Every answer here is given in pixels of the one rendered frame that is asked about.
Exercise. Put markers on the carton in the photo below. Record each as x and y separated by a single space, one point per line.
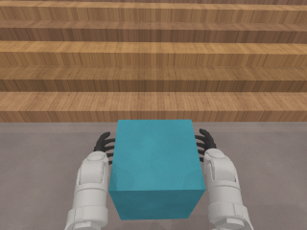
156 169

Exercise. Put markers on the right robot hand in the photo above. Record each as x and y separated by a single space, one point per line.
208 142

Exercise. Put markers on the left robot hand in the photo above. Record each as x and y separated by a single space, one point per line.
100 145

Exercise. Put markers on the right robot forearm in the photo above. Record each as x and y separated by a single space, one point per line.
226 209

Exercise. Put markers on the left robot forearm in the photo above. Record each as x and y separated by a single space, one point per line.
89 210

